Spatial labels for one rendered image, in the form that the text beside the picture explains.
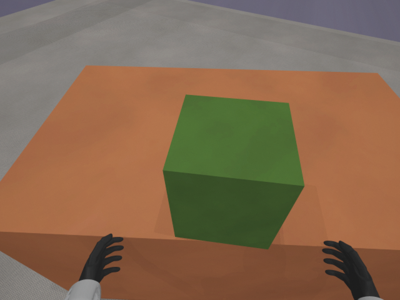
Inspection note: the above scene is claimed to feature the carton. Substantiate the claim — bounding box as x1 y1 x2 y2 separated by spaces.
162 94 304 249

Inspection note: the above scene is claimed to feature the left robot forearm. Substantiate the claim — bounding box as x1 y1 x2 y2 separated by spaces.
63 279 101 300

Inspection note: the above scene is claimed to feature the pedestal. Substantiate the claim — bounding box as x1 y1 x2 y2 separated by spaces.
0 66 400 300

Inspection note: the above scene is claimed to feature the right robot hand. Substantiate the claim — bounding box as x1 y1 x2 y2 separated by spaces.
322 241 380 300

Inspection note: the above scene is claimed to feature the left robot hand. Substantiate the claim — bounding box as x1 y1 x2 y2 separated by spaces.
79 234 124 283

